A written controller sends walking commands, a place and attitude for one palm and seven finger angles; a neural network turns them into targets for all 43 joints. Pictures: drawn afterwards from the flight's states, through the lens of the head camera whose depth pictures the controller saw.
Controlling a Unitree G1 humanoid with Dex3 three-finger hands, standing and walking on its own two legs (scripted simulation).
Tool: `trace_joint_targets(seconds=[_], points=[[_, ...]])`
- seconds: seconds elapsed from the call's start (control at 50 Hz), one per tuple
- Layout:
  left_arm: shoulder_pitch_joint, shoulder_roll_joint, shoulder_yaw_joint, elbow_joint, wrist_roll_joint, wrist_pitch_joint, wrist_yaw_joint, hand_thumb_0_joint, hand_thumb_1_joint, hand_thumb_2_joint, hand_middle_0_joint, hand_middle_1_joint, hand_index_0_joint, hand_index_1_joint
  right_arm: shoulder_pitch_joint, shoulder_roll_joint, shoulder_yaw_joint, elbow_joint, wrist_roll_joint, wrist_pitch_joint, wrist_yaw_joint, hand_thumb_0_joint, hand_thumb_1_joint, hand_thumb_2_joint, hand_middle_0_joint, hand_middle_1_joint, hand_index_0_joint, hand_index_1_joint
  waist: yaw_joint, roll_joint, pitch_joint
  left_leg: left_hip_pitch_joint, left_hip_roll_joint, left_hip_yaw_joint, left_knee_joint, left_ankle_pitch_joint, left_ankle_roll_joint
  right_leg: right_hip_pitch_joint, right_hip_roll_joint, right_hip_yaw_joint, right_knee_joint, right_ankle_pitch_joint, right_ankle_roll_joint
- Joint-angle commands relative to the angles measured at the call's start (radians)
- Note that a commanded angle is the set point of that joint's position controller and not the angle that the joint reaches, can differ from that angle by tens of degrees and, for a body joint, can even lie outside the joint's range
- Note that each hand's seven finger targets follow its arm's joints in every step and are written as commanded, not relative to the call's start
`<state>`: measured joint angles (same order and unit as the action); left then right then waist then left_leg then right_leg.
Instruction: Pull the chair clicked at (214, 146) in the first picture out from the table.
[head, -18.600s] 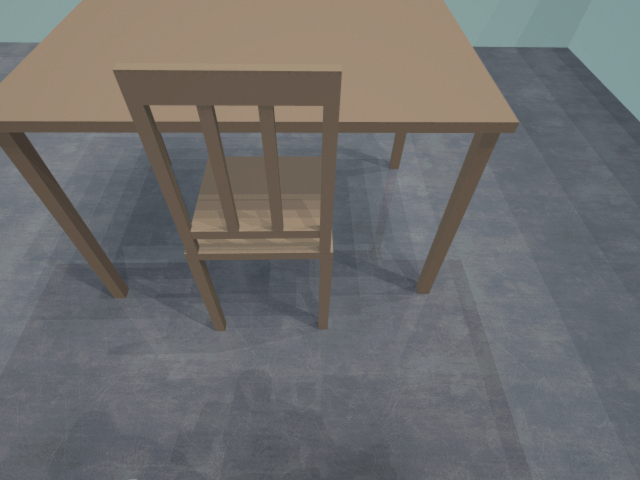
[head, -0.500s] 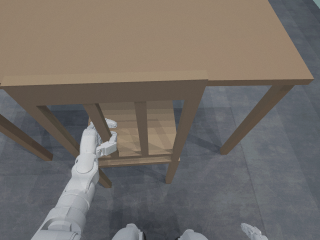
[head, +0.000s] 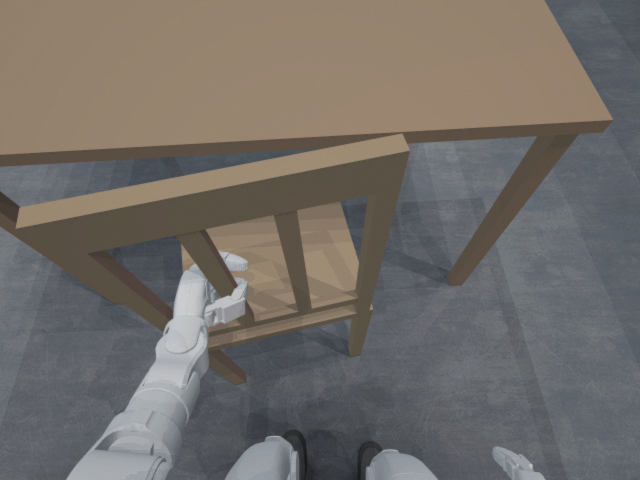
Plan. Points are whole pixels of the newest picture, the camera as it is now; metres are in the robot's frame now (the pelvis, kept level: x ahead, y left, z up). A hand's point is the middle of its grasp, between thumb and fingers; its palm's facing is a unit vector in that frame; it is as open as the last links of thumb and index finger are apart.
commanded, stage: step backward, pulling the chair out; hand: left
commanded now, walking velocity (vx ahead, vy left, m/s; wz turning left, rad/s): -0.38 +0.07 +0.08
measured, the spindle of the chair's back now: (224, 283) +0.37 +0.16 -0.07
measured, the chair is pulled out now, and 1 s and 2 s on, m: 0.11 0.20 0.40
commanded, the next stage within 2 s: none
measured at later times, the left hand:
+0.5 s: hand (231, 336) +0.29 +0.14 -0.07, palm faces +0.01 -0.99 -0.17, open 5.6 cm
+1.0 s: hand (233, 364) +0.25 +0.13 -0.07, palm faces +0.05 -0.98 -0.18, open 5.7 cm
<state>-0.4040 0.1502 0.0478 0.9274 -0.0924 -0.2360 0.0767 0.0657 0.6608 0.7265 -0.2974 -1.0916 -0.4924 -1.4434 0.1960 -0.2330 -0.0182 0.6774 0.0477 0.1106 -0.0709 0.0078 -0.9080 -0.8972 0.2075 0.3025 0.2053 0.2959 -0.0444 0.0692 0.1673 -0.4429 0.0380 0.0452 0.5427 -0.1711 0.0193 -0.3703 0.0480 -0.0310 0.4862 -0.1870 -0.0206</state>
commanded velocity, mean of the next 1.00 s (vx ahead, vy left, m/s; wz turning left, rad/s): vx -0.38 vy -0.01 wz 0.06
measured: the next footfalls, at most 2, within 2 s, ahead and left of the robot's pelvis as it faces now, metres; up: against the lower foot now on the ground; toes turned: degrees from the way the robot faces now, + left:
left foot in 0.74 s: -0.04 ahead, +0.14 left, +0.00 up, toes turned -2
left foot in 1.16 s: -0.11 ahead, +0.15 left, +0.00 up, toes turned +3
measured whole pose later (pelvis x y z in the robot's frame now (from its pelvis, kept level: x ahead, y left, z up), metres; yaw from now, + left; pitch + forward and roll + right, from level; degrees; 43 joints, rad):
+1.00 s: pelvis -0.10 -0.01 -0.01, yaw +2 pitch +1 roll +0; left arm -0.45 0.17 0.05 0.89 -0.06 -0.16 0.09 0.04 0.61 0.75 -0.29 -1.13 -0.49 -1.44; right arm 0.18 -0.24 -0.03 0.68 0.04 0.05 -0.06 0.01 -0.91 -0.90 0.21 0.30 0.20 0.30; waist -0.06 0.04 0.23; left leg -0.39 0.02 -0.07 0.72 -0.39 -0.05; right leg -0.43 -0.01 -0.05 0.54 -0.14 -0.02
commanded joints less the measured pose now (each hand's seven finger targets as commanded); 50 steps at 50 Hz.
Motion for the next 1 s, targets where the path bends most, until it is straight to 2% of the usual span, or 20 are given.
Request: trace_joint_targets(seconds=[0.0,0.06,0.12,0.2,0.28,0.34,0.42,0.48,0.52,0.56,0.58,0.62,0.68,0.72,0.76,0.8,0.84,0.88,0.94,0.98], points=[[-0.277,0.255,0.014,-0.136,0.065,-0.029,0.035,0.000,0.900,0.900,-0.500,-1.450,-0.500,-1.450,0.056,-0.153,-0.057,-0.070,0.004,-0.047,-0.028,0.000,-0.900,-0.900,0.200,0.300,0.200,0.300,-0.011,-0.040,-0.456,0.259,0.046,-0.070,0.010,0.007,-0.009,0.083,-0.223,0.157,-0.125,0.227,0.037],[-0.276,0.239,0.000,-0.129,0.062,-0.038,0.037,0.000,0.900,0.900,-0.500,-1.450,-0.500,-1.450,0.032,-0.152,-0.053,-0.077,0.012,-0.063,-0.030,0.000,-0.900,-0.900,0.200,0.300,0.200,0.300,-0.006,-0.107,-0.413,0.245,0.016,-0.057,0.026,-0.119,-0.011,0.043,-0.255,0.182,-0.192,0.035,0.034],[-0.262,0.218,-0.017,-0.137,0.063,-0.037,0.039,0.000,0.900,0.900,-0.500,-1.450,-0.500,-1.450,0.028,-0.159,-0.052,-0.074,0.013,-0.077,-0.033,0.000,-0.900,-0.900,0.200,0.300,0.200,0.300,0.001,-0.084,-0.415,0.266,0.029,-0.081,-0.012,-0.098,-0.009,0.042,-0.248,0.160,-0.183,-0.031,0.013],[-0.250,0.180,-0.040,-0.147,0.067,-0.040,0.036,0.000,0.900,0.900,-0.500,-1.450,-0.500,-1.450,0.030,-0.178,-0.055,-0.084,0.005,-0.089,-0.037,0.000,-0.900,-0.900,0.200,0.300,0.200,0.300,0.009,0.027,-0.413,0.264,0.130,-0.214,-0.168,-0.004,0.046,0.049,-0.105,0.071,-0.039,-0.099,0.024],[-0.315,0.165,-0.042,-0.184,0.064,-0.034,0.034,0.000,0.900,0.900,-0.500,-1.450,-0.500,-1.450,-0.001,-0.169,-0.047,-0.094,-0.016,-0.094,-0.037,0.000,-0.900,-0.900,0.200,0.300,0.200,0.300,0.021,0.171,-0.388,0.223,0.258,-0.378,-0.315,-0.200,0.111,0.012,-0.050,0.060,0.209,-0.244,-0.007],[-0.304,0.139,-0.050,-0.161,0.074,-0.037,0.031,0.000,0.900,0.900,-0.500,-1.450,-0.500,-1.450,0.051,-0.151,-0.041,-0.066,-0.026,-0.117,-0.027,0.000,-0.900,-0.900,0.200,0.300,0.200,0.300,0.018,0.136,-0.436,0.396,0.257,-0.305,-0.195,0.107,0.118,-0.018,-0.054,0.062,0.150,-0.247,-0.003],[-0.310,0.146,-0.046,-0.139,0.085,-0.040,0.016,0.000,0.900,0.900,-0.500,-1.450,-0.500,-1.450,0.072,-0.160,-0.045,-0.038,-0.027,-0.145,-0.022,0.000,-0.900,-0.900,0.200,0.300,0.200,0.300,0.012,0.134,-0.433,0.416,0.224,-0.241,-0.112,0.181,0.087,0.030,-0.053,0.043,-0.007,-0.134,0.001],[-0.286,0.213,0.013,-0.125,0.088,-0.033,0.012,0.000,0.900,0.900,-0.500,-1.450,-0.500,-1.450,0.054,-0.171,-0.061,-0.043,-0.023,-0.150,-0.029,0.000,-0.900,-0.900,0.200,0.300,0.200,0.300,0.019,0.035,-0.410,0.259,0.169,-0.198,-0.063,0.020,0.052,0.117,-0.094,0.067,-0.077,-0.003,-0.019],[-0.302,0.225,0.012,-0.125,0.085,-0.036,0.012,0.000,0.900,0.900,-0.500,-1.450,-0.500,-1.450,0.032,-0.145,-0.055,-0.055,-0.016,-0.148,-0.033,0.000,-0.900,-0.900,0.200,0.300,0.200,0.300,0.008,-0.111,-0.353,0.184,0.073,-0.116,0.068,-0.246,-0.002,0.031,-0.234,0.197,-0.146,-0.116,-0.073],[-0.310,0.221,0.010,-0.111,0.086,-0.037,0.021,0.000,0.900,0.900,-0.500,-1.450,-0.500,-1.450,0.015,-0.141,-0.060,-0.029,-0.007,-0.145,-0.035,0.000,-0.900,-0.900,0.200,0.300,0.200,0.300,0.030,-0.196,-0.358,0.234,-0.014,-0.080,0.405,-0.252,-0.053,-0.099,-0.395,0.309,-0.232,-0.221,-0.155],[-0.296,0.234,0.029,-0.107,0.091,-0.032,0.024,0.000,0.900,0.900,-0.500,-1.450,-0.500,-1.450,0.005,-0.142,-0.058,-0.027,-0.012,-0.147,-0.037,0.000,-0.900,-0.900,0.200,0.300,0.200,0.300,0.039,-0.166,-0.371,0.186,-0.023,-0.115,0.476,-0.276,-0.058,-0.058,-0.418,0.326,-0.206,-0.081,-0.185],[-0.302,0.222,0.032,-0.117,0.084,-0.010,0.025,0.000,0.900,0.900,-0.500,-1.450,-0.500,-1.450,-0.017,-0.115,-0.031,-0.019,-0.011,-0.157,-0.031,0.000,-0.900,-0.900,0.200,0.300,0.200,0.300,0.036,-0.130,-0.410,0.074,0.008,-0.176,0.301,-0.284,-0.053,0.179,-0.408,0.256,-0.042,0.384,-0.157],[-0.270,0.242,0.047,-0.088,0.074,0.015,0.040,0.000,0.900,0.900,-0.500,-1.450,-0.500,-1.450,0.003,-0.149,-0.032,0.005,-0.005,-0.154,-0.051,0.000,-0.900,-0.900,0.200,0.300,0.200,0.300,0.016,-0.152,-0.407,0.145,0.032,-0.142,-0.064,-0.068,-0.043,0.243,-0.330,0.168,0.089,0.475,-0.065],[-0.286,0.193,0.014,-0.139,0.073,0.012,0.036,0.000,0.900,0.900,-0.500,-1.450,-0.500,-1.450,0.024,-0.174,-0.051,-0.013,-0.018,-0.142,-0.051,0.000,-0.900,-0.900,0.200,0.300,0.200,0.300,0.021,-0.024,-0.426,0.241,0.174,-0.278,-0.122,0.450,0.030,0.168,-0.171,0.077,0.184,0.335,0.022],[-0.310,0.146,-0.010,-0.187,0.087,0.003,0.024,0.000,0.900,0.900,-0.500,-1.450,-0.500,-1.450,0.052,-0.143,-0.054,-0.024,-0.022,-0.126,-0.025,0.000,-0.900,-0.900,0.200,0.300,0.200,0.300,0.017,0.055,-0.485,0.393,0.208,-0.278,-0.006,0.726,0.062,0.117,-0.130,0.066,0.158,0.218,0.024],[-0.315,0.122,-0.027,-0.214,0.091,0.005,0.015,0.000,0.900,0.900,-0.500,-1.450,-0.500,-1.450,0.052,-0.141,-0.056,-0.035,-0.037,-0.115,-0.007,0.000,-0.900,-0.900,0.200,0.300,0.200,0.300,0.016,0.161,-0.497,0.401,0.225,-0.298,-0.019,0.773,0.062,0.116,-0.121,0.061,0.165,0.052,0.017],[-0.272,0.120,-0.021,-0.216,0.090,0.011,0.014,0.000,0.900,0.900,-0.500,-1.450,-0.500,-1.450,0.056,-0.153,-0.065,-0.056,-0.034,-0.104,0.004,0.000,-0.900,-0.900,0.200,0.300,0.200,0.300,0.022,0.140,-0.462,0.343,0.222,-0.265,-0.006,0.689,0.051,0.154,-0.114,0.057,0.112,0.078,0.003],[-0.255,0.174,0.017,-0.224,0.089,0.009,0.015,0.000,0.900,0.900,-0.500,-1.450,-0.500,-1.450,0.064,-0.155,-0.071,-0.073,-0.028,-0.094,0.002,0.000,-0.900,-0.900,0.200,0.300,0.200,0.300,0.019,0.062,-0.469,0.253,0.183,-0.231,0.038,0.523,0.013,0.250,-0.152,0.087,0.050,0.351,-0.016],[-0.257,0.210,0.022,-0.224,0.074,0.007,0.015,0.000,0.900,0.900,-0.500,-1.450,-0.500,-1.450,0.054,-0.140,-0.076,-0.088,-0.005,-0.085,-0.016,0.000,-0.900,-0.900,0.200,0.300,0.200,0.300,0.017,-0.207,-0.498,0.102,-0.020,-0.092,0.301,-0.301,-0.076,0.301,-0.404,0.289,-0.102,0.570,-0.134],[-0.211,0.232,0.046,-0.168,0.071,0.042,0.024,0.000,0.900,0.900,-0.500,-1.450,-0.500,-1.450,0.027,-0.144,-0.066,-0.083,-0.003,-0.090,-0.023,0.000,-0.900,-0.900,0.200,0.300,0.200,0.300,0.052,-0.164,-0.473,0.040,-0.022,-0.155,0.468,-0.426,-0.069,0.254,-0.476,0.341,-0.135,0.463,-0.182]])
